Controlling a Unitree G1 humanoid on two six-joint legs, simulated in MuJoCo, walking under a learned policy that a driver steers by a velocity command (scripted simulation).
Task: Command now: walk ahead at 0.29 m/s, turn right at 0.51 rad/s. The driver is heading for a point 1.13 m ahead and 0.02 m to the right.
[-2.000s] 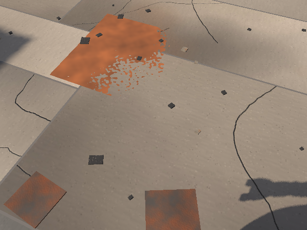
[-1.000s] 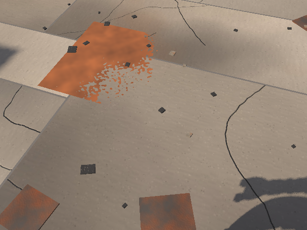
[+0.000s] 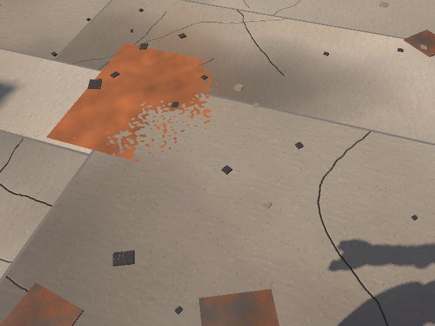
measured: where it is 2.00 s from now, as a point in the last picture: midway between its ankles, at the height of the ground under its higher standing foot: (219, 174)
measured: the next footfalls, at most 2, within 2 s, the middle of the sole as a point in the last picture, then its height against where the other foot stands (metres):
right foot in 0.18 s outside the picture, level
left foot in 0.70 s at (238, 314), level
